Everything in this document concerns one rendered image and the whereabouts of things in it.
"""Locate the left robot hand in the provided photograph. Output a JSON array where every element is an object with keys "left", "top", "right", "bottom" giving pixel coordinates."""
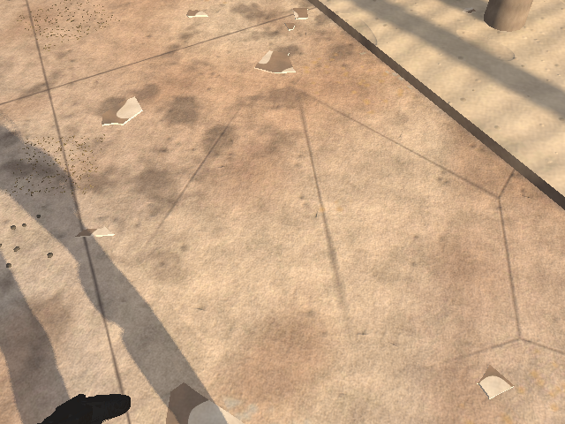
[{"left": 37, "top": 394, "right": 131, "bottom": 424}]

